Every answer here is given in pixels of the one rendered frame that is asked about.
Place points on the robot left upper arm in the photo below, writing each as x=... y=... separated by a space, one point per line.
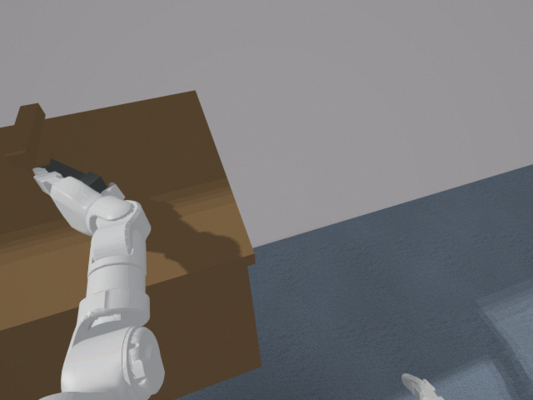
x=122 y=365

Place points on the right robot hand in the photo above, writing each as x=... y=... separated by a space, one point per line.
x=422 y=389

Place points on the robot left forearm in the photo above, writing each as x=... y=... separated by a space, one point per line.
x=116 y=278

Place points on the left robot hand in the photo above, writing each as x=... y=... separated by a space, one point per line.
x=72 y=197

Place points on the tap lever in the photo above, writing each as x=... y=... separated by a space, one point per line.
x=91 y=179

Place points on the counter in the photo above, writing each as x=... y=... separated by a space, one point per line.
x=161 y=154

